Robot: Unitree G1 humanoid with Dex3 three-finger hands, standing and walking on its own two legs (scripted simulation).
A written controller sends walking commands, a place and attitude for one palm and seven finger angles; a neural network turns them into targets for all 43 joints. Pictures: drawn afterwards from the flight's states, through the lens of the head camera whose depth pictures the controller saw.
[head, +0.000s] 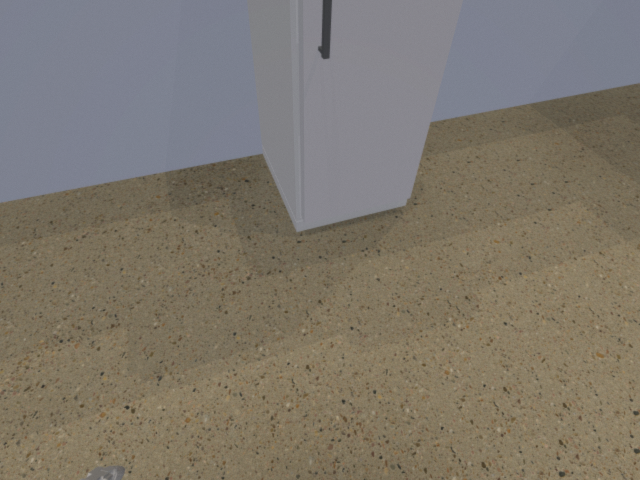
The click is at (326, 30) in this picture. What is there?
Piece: fridge door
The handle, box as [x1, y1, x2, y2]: [318, 0, 331, 58]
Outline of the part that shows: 323,0 322,45 318,46 318,49 323,58 328,58 331,0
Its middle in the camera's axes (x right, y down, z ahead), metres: +0.01 -0.62 +0.96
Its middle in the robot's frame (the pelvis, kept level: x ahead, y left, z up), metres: +1.16 +0.05 +0.18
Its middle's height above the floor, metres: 0.95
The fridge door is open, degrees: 0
